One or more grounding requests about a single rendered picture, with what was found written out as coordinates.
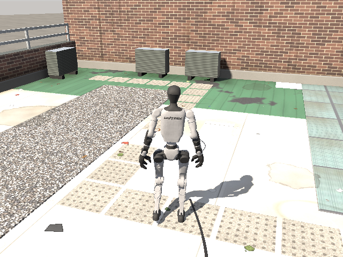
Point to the robot left upper arm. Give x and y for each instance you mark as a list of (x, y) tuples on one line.
[(153, 122)]

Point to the robot right hand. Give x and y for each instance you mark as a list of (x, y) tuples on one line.
[(200, 160)]

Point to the right robot forearm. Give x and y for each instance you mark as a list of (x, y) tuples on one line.
[(197, 145)]

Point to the left robot forearm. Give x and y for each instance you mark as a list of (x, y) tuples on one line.
[(146, 145)]

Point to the robot right upper arm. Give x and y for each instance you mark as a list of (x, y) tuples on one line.
[(192, 123)]

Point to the left robot thigh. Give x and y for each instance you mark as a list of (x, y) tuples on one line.
[(158, 157)]

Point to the robot left hand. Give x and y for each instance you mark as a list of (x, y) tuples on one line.
[(142, 162)]

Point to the robot thigh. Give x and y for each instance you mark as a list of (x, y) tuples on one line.
[(183, 161), (158, 157)]

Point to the right robot thigh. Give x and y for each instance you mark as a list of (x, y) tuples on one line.
[(183, 161)]

